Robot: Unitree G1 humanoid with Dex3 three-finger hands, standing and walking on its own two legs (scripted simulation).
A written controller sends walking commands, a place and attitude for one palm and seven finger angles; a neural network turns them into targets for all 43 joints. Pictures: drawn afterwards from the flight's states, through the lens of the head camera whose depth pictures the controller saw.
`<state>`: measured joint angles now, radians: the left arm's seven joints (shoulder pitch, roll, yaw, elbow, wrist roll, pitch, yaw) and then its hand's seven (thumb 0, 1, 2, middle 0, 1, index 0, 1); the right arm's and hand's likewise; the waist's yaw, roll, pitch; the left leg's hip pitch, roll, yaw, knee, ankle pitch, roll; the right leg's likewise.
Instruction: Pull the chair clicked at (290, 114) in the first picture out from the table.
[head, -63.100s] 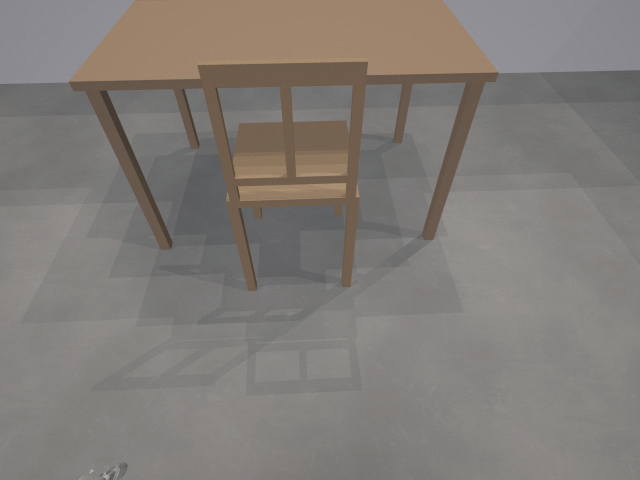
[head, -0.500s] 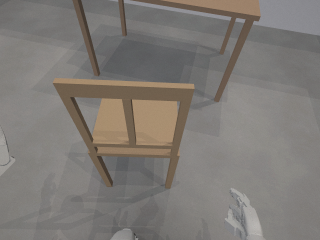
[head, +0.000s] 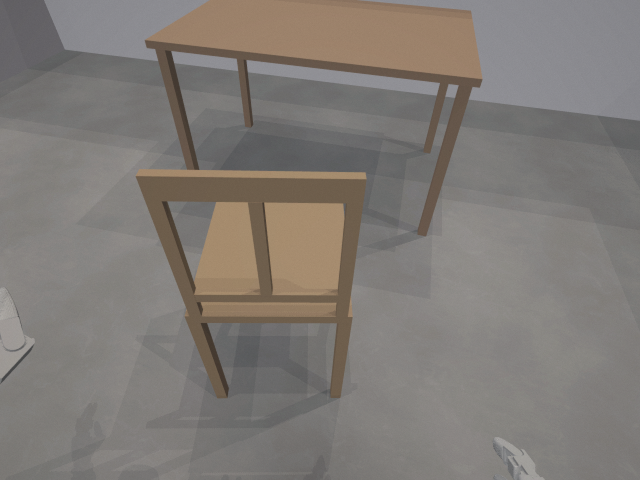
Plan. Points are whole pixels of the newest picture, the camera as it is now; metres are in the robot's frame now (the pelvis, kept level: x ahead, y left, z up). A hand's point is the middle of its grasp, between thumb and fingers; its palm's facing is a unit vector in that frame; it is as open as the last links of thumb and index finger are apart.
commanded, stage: stop stepping back and stand still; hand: left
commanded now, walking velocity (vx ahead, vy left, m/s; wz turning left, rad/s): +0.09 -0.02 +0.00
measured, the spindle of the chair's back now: (261, 251) +0.55 +0.13 -0.08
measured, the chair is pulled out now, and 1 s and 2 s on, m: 0.66 0.66 0.66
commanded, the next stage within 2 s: let the arm hang, fingers relaxed in 0.18 s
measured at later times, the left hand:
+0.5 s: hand out of the picture +0.15 +0.17 -0.13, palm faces +0.04 -0.97 -0.23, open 7.4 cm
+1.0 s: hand out of the picture +0.00 +0.16 -0.17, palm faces +0.05 -0.97 -0.23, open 7.3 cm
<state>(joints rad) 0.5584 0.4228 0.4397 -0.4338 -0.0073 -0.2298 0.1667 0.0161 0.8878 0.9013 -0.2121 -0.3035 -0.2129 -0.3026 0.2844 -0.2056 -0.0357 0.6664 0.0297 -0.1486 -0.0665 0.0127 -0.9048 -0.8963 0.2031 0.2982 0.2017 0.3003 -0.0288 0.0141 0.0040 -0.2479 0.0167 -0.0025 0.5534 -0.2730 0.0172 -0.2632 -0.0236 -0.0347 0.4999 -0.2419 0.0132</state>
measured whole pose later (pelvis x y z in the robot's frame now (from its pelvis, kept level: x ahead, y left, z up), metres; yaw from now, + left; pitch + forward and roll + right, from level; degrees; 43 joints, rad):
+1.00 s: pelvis +0.02 -0.03 +0.00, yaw +2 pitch -2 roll +0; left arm 0.33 0.17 0.00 1.04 0.01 0.02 0.03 0.00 0.91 0.90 -0.20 -0.30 -0.20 -0.30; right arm 0.39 -0.12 0.01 1.06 -0.02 0.01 -0.02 0.00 -0.91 -0.90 0.20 0.30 0.20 0.30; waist 0.00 0.03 0.06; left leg -0.21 0.03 -0.04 0.49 -0.25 -0.03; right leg -0.24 0.00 -0.04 0.47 -0.20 -0.02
